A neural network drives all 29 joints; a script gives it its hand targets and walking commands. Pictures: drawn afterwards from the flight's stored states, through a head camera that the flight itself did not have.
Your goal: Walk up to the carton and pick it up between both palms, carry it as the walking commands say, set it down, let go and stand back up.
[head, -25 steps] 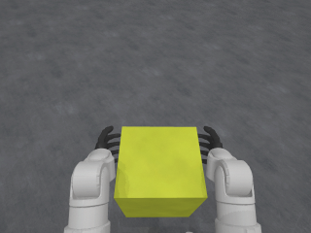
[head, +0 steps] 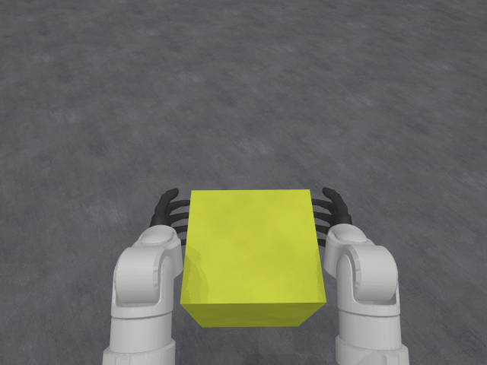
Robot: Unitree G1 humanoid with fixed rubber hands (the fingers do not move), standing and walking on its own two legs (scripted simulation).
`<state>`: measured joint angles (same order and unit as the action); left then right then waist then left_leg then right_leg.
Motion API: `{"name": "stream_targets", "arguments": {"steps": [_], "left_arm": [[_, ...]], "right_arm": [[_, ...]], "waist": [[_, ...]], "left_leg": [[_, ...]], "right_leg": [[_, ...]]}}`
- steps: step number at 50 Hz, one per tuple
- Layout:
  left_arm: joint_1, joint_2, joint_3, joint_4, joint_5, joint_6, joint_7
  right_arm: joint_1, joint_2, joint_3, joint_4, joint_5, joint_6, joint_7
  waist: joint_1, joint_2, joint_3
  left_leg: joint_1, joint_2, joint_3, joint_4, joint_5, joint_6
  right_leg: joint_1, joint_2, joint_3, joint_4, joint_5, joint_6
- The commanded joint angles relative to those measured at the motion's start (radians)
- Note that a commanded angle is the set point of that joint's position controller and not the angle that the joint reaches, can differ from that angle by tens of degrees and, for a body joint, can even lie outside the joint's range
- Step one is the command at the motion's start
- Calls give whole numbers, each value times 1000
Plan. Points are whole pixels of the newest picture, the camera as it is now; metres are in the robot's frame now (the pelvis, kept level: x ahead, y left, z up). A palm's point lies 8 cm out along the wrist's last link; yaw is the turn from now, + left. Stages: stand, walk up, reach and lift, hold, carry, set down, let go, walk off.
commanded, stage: carry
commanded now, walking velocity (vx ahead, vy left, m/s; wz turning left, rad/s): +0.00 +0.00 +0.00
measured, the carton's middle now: (250, 265) +0.29 +0.00 +0.00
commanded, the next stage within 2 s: none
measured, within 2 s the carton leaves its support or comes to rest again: neither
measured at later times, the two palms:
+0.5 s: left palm (179, 177) +0.41 +0.11 +0.09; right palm (333, 178) +0.40 -0.14 +0.09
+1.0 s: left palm (200, 169) +0.43 +0.08 +0.09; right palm (349, 169) +0.43 -0.18 +0.09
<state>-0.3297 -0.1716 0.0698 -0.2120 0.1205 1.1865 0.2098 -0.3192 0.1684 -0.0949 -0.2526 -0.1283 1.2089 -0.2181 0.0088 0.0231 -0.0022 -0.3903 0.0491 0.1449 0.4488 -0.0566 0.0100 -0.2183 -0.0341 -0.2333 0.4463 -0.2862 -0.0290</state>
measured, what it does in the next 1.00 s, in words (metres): walks ahead: right foot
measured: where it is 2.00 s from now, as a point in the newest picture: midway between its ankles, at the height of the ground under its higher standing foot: outside the picture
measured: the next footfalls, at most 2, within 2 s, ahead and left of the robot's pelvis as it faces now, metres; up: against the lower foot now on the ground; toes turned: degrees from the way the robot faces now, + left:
right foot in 0.80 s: +0.12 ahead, -0.13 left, +0.00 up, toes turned -10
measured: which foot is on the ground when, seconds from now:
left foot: down 0.00-1.00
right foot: down 0.00-0.68, up 0.70-0.78, down 0.80-1.00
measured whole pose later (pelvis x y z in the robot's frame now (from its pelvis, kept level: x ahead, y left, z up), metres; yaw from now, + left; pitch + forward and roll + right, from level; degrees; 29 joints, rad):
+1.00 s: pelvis +0.14 -0.04 -0.01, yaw +0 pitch +4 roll +1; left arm -0.30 -0.16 0.08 -0.12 0.15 1.21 0.16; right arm -0.30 0.16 -0.09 -0.15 -0.16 1.22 -0.18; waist 0.00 0.00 -0.15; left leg -0.30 0.05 0.13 0.54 -0.31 -0.01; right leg -0.23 -0.03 -0.16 0.53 -0.38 -0.04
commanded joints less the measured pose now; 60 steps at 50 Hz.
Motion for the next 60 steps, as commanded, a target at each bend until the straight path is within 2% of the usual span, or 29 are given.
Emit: {"name": "stream_targets", "arguments": {"steps": [1,3,5,8,13,17,19,22,23,24,25,26,27,28,30,32,33,34,35,36,37,40,41,42,43,49,53,57,60], "left_arm": [[-340,-1037,-618,-25,-419,11,-341],[-400,-1031,-638,-54,-425,24,-339],[-418,-1039,-643,-31,-440,28,-342],[-402,-1054,-620,0,-444,32,-346],[-384,-1076,-599,7,-435,26,-345],[-381,-1077,-593,1,-422,24,-341],[-376,-1071,-591,2,-416,24,-338],[-385,-1077,-591,6,-410,24,-337],[-398,-1082,-594,2,-416,24,-339],[-416,-1086,-598,-7,-423,24,-341],[-429,-1086,-599,-11,-429,23,-344],[-421,-1082,-596,-3,-434,22,-346],[-403,-1078,-595,8,-435,20,-346],[-389,-1071,-589,23,-437,20,-344],[-366,-1063,-572,36,-419,20,-342],[-366,-1072,-570,18,-413,14,-340],[-384,-1073,-580,-14,-413,9,-336],[-430,-1073,-599,-54,-418,7,-332],[-436,-1068,-607,-61,-405,7,-328],[-408,-1072,-603,-44,-395,7,-329],[-405,-1072,-603,-39,-402,6,-330],[-411,-1068,-598,-20,-414,2,-338],[-408,-1071,-591,-2,-416,3,-345],[-381,-1073,-580,35,-396,3,-346],[-393,-1075,-584,29,-401,4,-348],[-374,-1035,-574,49,-399,9,-348],[-409,-1033,-591,12,-418,11,-347],[-420,-1037,-583,22,-420,21,-348],[-450,-1051,-575,39,-425,23,-350]], "right_arm": [[-374,1007,628,10,419,0,353],[-350,1020,608,63,409,4,358],[-381,1022,605,45,407,0,356],[-392,1021,593,41,400,1,349],[-407,1032,608,16,414,4,343],[-425,1034,623,10,428,6,347],[-417,1035,621,24,429,9,349],[-399,1045,613,47,424,9,351],[-398,1049,609,46,422,7,349],[-398,1051,607,42,422,5,346],[-390,1048,605,38,421,3,341],[-383,1045,602,34,417,0,336],[-389,1051,609,22,414,-1,335],[-401,1038,614,14,420,1,335],[-416,1022,619,9,425,5,339],[-448,1028,634,-6,432,4,348],[-447,1026,635,-9,438,1,351],[-413,1043,627,13,442,-6,356],[-385,1054,628,32,442,-7,361],[-379,1058,624,38,434,-7,362],[-378,1061,625,37,432,-7,362],[-380,1042,608,46,423,-19,365],[-385,1041,608,49,414,-20,364],[-395,1038,616,43,411,-8,363],[-407,1036,619,42,407,-4,362],[-387,1005,598,91,396,1,362],[-405,1013,603,82,414,1,362],[-422,1026,607,97,423,8,362],[-463,1035,606,98,427,7,362]], "waist": [[5,16,-440],[-6,139,-455],[-2,120,-448],[-3,85,-451],[-7,-56,-460],[-8,-65,-432],[-12,-23,-444],[-17,116,-435],[-14,122,-427],[-10,93,-421],[-12,19,-407],[-11,-98,-399],[-3,-235,-371],[11,-276,-350],[12,-211,-350],[-7,-190,-391],[-14,-110,-430],[-38,49,-486],[-47,169,-482],[-34,133,-483],[-25,103,-464],[-5,119,-433],[-8,46,-422],[-14,-103,-378],[-19,-146,-355],[-4,-72,-371],[-1,-51,-362],[3,-115,-355],[3,-156,-338]], "left_leg": [[387,171,-121,1,616,41],[477,245,-197,16,766,106],[469,206,-150,36,825,91],[457,162,-96,79,906,58],[310,83,-45,132,620,34],[295,38,-14,61,492,22],[418,57,-39,63,657,45],[649,141,-121,121,1040,114],[644,143,-113,144,1048,116],[561,119,-75,183,949,97],[400,77,-38,223,708,65],[178,33,-2,272,399,35],[-106,-37,44,278,-152,12],[-287,-76,62,264,-370,-7],[-163,-70,43,120,-276,-4],[140,-60,47,-62,79,10],[364,11,-29,0,443,54],[589,167,-181,87,937,161],[688,262,-290,73,1184,245],[630,288,-280,47,1083,247],[566,267,-247,32,876,213],[301,138,-111,39,290,77],[240,117,-112,49,109,48],[200,70,-85,60,-73,16],[191,70,-86,56,-146,4],[200,93,-91,103,177,-2],[182,73,-81,116,136,-8],[102,62,-61,163,6,-44],[47,34,-48,166,-113,-51]], "right_leg": [[12,-101,31,100,238,49],[-72,-78,69,119,32,75],[-58,-78,66,54,62,80],[11,-65,44,-12,258,80],[161,-95,54,25,657,57],[158,-97,44,69,709,46],[49,-73,33,106,589,58],[-191,-5,11,-1,63,66],[-174,4,7,-99,34,64],[-68,1,4,-193,173,61],[93,-24,20,-214,448,56],[292,-76,45,-135,824,45],[506,-166,124,-35,1221,2],[639,-214,164,65,1452,-43],[524,-220,126,95,1353,-62],[314,-175,56,180,1105,-15],[109,-120,36,259,779,26],[-119,-39,38,397,302,68],[-292,29,102,462,-281,53],[-274,-10,179,389,-356,32],[-244,-40,197,245,-353,21],[38,-45,104,-84,92,12],[76,-102,160,-103,169,4],[56,-186,237,-47,400,-20],[54,-203,231,-19,491,-34],[85,-153,177,58,632,3],[98,-180,194,62,709,13],[141,-266,237,74,851,5],[151,-305,271,67,846,-26]]}}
